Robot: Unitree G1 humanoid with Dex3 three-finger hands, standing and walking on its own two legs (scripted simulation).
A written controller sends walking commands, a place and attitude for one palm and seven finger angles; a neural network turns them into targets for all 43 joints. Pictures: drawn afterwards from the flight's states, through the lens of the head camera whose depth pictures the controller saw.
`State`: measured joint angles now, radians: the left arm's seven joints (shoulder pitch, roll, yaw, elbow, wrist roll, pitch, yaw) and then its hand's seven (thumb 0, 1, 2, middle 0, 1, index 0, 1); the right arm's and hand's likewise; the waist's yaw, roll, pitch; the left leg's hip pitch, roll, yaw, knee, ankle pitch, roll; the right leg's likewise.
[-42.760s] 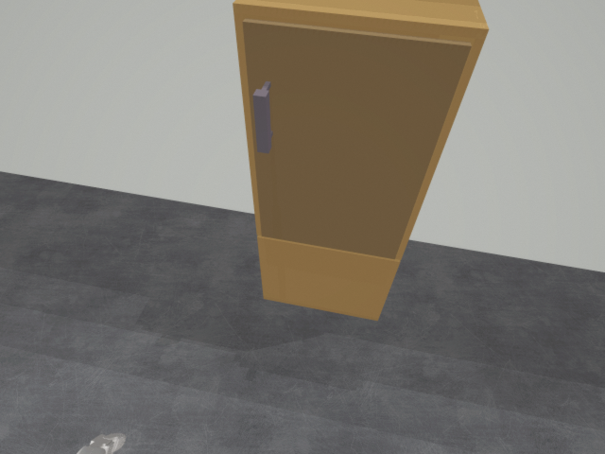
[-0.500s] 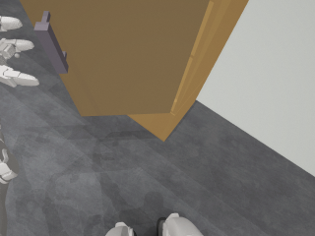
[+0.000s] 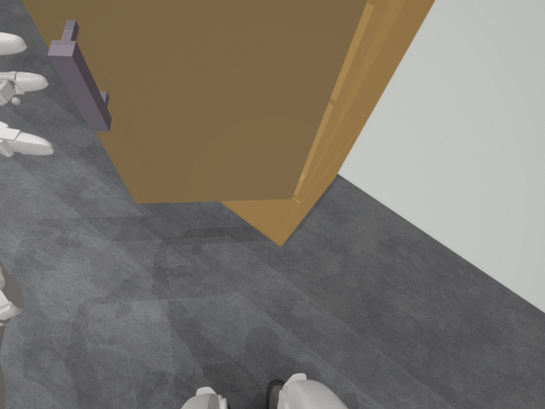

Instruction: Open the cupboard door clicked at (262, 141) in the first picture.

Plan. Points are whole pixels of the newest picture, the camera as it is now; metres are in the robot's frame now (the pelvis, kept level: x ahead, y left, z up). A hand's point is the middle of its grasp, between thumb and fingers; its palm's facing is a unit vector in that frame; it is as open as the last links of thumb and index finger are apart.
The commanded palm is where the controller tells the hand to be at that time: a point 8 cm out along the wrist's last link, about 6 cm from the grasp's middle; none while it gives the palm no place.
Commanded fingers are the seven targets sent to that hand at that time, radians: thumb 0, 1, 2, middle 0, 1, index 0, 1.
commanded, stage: move the hooked fingers beside the handle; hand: left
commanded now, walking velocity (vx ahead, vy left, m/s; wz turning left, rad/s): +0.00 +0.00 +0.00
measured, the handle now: (87, 79) +0.54 +0.22 +0.10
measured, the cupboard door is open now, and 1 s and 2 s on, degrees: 42 42 43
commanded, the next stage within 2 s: slide the fingers in behind the handle in 0.28 s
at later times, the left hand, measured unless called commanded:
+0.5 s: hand (12, 111) +0.48 +0.29 +0.10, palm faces +0.00 -1.00 +0.00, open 14.0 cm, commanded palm +0.47 +0.32 +0.10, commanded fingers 0.00 -0.50 0.30 -0.30 -1.20 -0.30 -1.20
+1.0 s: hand (41, 113) +0.48 +0.26 +0.10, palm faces -0.01 -1.00 +0.00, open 14.0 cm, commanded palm +0.46 +0.29 +0.10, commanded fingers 0.00 -0.50 0.30 -0.30 -1.20 -0.30 -1.20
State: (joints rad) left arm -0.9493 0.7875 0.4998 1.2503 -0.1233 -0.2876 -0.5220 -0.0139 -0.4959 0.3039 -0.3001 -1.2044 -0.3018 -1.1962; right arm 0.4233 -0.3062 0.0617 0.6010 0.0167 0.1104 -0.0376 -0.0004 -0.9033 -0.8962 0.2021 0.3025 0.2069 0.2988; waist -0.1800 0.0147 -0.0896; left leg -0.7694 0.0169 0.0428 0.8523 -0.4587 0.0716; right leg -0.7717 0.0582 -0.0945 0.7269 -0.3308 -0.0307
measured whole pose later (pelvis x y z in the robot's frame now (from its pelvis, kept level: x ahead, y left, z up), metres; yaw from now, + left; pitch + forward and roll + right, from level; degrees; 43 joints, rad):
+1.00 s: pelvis -0.02 +0.01 +0.00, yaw +0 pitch +19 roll -4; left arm -0.94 0.68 0.43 1.23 -0.12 -0.31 -0.43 -0.01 -0.50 0.30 -0.30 -1.20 -0.30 -1.20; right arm 0.44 -0.29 0.07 0.61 0.02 0.09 -0.03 0.00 -0.90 -0.90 0.20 0.30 0.21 0.30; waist -0.18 0.02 -0.09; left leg -0.76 0.01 0.05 0.88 -0.45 0.08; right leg -0.77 0.05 -0.09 0.75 -0.32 -0.02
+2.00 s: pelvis -0.02 -0.01 +0.00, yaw +0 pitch +18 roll -3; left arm -0.92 0.58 0.41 1.21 -0.12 -0.35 -0.33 -0.01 -0.50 0.30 -0.29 -1.20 -0.30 -1.19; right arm 0.41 -0.29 0.05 0.62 0.02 0.06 -0.02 0.00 -0.90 -0.90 0.20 0.30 0.21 0.30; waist -0.17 0.02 -0.09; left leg -0.73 0.01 0.06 0.85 -0.44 0.06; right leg -0.75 0.06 -0.08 0.76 -0.33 -0.04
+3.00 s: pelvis -0.02 +0.00 +0.00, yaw +0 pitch +19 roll -3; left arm -0.92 0.55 0.40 1.20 -0.11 -0.35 -0.29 0.00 0.57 0.78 -0.27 -1.32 -0.31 -1.31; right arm 0.43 -0.28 0.06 0.62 0.01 0.06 -0.01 0.00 -0.90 -0.90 0.20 0.30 0.21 0.30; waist -0.17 0.03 -0.10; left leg -0.75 0.00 0.06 0.87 -0.45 0.07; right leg -0.77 0.05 -0.07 0.78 -0.33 -0.03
